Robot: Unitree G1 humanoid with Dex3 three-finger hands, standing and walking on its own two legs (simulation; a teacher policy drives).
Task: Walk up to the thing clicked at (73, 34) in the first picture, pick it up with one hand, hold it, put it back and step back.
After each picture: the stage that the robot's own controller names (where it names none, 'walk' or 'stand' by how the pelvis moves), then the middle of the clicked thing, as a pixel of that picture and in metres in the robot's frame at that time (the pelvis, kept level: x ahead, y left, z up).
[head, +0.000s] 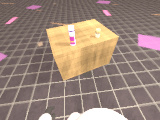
stand; (72, 35) +0.90 +0.29 -0.03
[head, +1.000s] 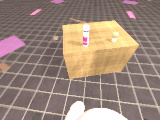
walk; (85, 36) +0.86 +0.18 -0.03
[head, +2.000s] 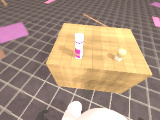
walk; (78, 47) +0.57 +0.18 +0.00
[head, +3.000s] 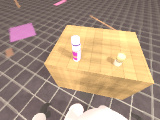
stand; (76, 49) +0.56 +0.17 +0.00
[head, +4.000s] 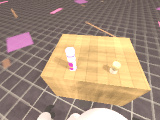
stand; (71, 60) +0.49 +0.21 -0.03
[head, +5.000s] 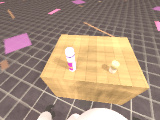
stand; (71, 60) +0.49 +0.21 -0.04
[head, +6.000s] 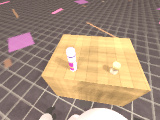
stand; (72, 60) +0.50 +0.20 -0.04
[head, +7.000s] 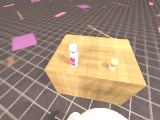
stand; (73, 56) +0.57 +0.21 -0.03
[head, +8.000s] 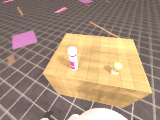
stand; (73, 59) +0.50 +0.20 -0.04
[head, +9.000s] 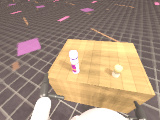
rise first; (74, 62) +0.50 +0.21 -0.03
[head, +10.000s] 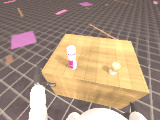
go down; (72, 58) +0.51 +0.21 -0.03
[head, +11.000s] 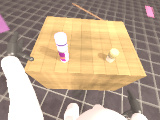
go down; (62, 49) +0.50 +0.20 +0.03
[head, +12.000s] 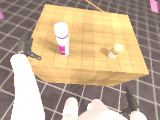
close in; (63, 42) +0.51 +0.19 +0.04
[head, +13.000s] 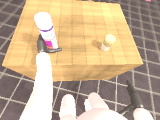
close; (49, 36) +0.53 +0.21 +0.08
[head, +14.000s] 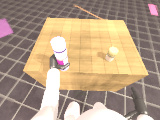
lift; (61, 56) +0.42 +0.18 +0.08
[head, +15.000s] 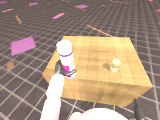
lift; (67, 62) +0.33 +0.17 +0.17
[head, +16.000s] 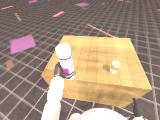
hold; (67, 64) +0.32 +0.17 +0.15
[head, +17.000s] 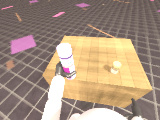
hold; (68, 63) +0.33 +0.17 +0.15
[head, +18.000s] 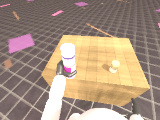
crouch; (69, 63) +0.34 +0.16 +0.14
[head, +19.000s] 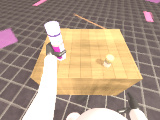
crouch; (57, 43) +0.48 +0.20 +0.15
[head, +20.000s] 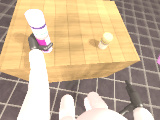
lower; (42, 35) +0.54 +0.23 +0.08
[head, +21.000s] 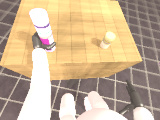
lower; (45, 34) +0.54 +0.22 +0.08
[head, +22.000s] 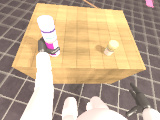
lower; (50, 39) +0.51 +0.22 +0.09
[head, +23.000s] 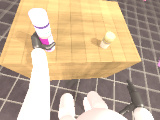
lower; (45, 34) +0.53 +0.22 +0.08
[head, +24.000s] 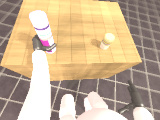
loosen; (45, 36) +0.53 +0.22 +0.08
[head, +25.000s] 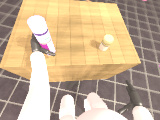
withdraw; (44, 39) +0.51 +0.22 +0.07
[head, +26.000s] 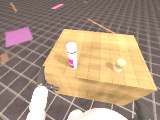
sink last; (72, 57) +0.49 +0.19 +0.01
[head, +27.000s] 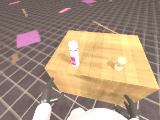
stand; (74, 55) +0.52 +0.20 +0.01
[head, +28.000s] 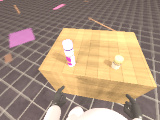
stand; (69, 54) +0.50 +0.22 +0.03
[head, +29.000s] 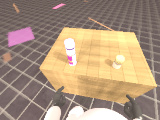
stand; (71, 53) +0.51 +0.21 +0.03
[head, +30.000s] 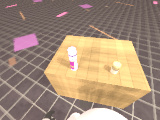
stand; (73, 59) +0.52 +0.20 -0.03
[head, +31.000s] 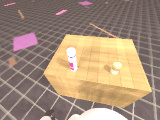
stand; (72, 60) +0.50 +0.20 -0.04
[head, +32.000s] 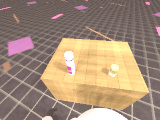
stand; (70, 64) +0.48 +0.22 -0.04
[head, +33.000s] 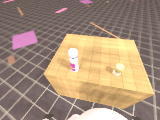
stand; (74, 61) +0.48 +0.20 -0.04
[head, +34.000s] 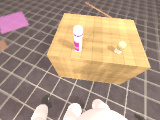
walk; (78, 40) +0.62 +0.16 -0.03
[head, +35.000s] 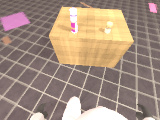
walk; (73, 21) +0.91 +0.27 +0.00
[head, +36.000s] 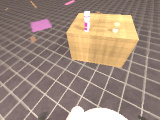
stand; (86, 21) +1.14 +0.19 -0.01
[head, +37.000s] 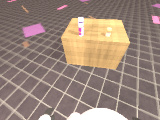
stand; (80, 27) +1.12 +0.21 -0.04
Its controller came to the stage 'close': yes
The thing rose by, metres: 0.19
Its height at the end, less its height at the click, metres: +0.00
